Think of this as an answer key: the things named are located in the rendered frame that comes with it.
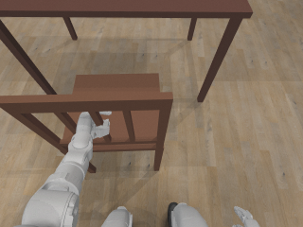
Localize robot right thigh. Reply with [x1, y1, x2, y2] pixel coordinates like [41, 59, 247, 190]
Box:
[171, 205, 208, 227]

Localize left robot forearm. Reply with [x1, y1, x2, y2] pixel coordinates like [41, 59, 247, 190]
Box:
[21, 131, 93, 225]

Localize robot left upper arm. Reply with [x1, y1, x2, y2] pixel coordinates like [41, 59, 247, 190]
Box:
[13, 189, 80, 227]

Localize table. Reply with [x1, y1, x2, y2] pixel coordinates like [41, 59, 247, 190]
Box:
[0, 0, 253, 103]

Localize robot right hand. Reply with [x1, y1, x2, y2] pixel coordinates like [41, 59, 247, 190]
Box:
[232, 206, 260, 227]

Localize left robot shin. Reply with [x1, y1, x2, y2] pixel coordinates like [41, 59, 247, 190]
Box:
[117, 206, 127, 210]

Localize robot left hand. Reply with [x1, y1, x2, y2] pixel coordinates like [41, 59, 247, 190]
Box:
[76, 111, 112, 139]

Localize chair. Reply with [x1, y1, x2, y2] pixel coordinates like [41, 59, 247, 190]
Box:
[0, 73, 173, 173]

